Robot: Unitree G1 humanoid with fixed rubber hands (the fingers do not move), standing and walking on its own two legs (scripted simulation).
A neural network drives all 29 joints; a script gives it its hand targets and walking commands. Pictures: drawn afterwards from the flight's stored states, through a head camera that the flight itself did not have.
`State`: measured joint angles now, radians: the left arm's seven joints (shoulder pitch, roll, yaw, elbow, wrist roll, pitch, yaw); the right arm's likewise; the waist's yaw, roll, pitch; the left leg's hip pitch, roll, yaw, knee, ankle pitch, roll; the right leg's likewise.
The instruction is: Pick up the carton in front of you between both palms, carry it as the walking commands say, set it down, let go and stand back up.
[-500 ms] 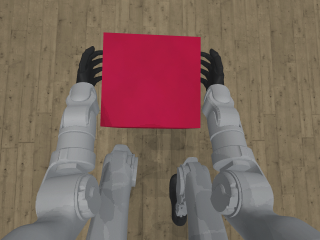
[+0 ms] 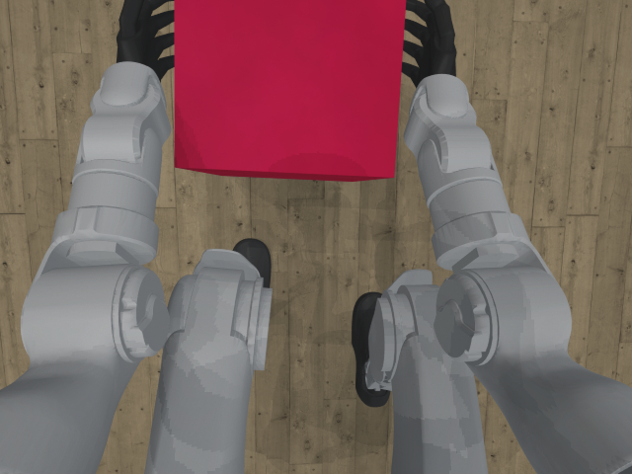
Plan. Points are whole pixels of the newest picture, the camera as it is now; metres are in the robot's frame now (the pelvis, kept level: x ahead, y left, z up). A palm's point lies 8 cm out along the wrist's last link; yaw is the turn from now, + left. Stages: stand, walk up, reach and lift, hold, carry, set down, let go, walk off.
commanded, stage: set down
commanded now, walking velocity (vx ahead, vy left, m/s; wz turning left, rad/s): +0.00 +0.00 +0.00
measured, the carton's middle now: (290, 95) +0.50 +0.10 -0.23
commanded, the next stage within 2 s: none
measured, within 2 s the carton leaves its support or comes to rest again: rests again in 1.00 s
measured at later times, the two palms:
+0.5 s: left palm (152, 66) +0.49 +0.25 -0.17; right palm (426, 91) +0.52 -0.06 -0.19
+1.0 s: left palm (148, 72) +0.49 +0.25 -0.19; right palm (424, 86) +0.53 -0.06 -0.19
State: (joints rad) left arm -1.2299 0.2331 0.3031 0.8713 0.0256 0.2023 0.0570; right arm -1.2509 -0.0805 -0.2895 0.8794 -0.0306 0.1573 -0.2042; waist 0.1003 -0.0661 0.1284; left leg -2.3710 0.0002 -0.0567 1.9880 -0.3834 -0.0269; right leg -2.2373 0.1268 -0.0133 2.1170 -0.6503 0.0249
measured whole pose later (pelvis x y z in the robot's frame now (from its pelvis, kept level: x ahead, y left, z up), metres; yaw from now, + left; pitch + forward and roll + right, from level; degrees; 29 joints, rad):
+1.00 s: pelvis -0.01 +0.00 -0.03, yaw +0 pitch +39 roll -1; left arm -1.34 0.34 0.35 1.15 0.00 0.09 -0.03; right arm -1.38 -0.11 -0.33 1.06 -0.15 0.11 -0.06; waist 0.09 -0.02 0.25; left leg -2.37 0.02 -0.02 2.08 -0.39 -0.01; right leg -2.24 0.15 0.02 2.22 -0.66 0.04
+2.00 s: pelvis +0.02 +0.01 +0.10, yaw +0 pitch +47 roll -4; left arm -1.00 0.30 0.31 0.78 -0.06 0.12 0.00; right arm -1.05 -0.21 -0.20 0.77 0.04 0.15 -0.10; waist 0.07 -0.02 -0.05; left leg -2.11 -0.01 -0.04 1.67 -0.39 0.00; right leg -1.97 0.10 0.02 1.77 -0.62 0.04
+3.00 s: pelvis +0.11 +0.03 +0.35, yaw +4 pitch +21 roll -1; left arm -0.04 0.20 0.10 0.51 0.01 0.00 -0.06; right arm -0.10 -0.16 -0.12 0.56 -0.03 -0.01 0.02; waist 0.03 -0.01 -0.04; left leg -0.80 -0.03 -0.02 0.65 -0.22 0.02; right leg -0.68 0.03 0.08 0.68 -0.37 0.02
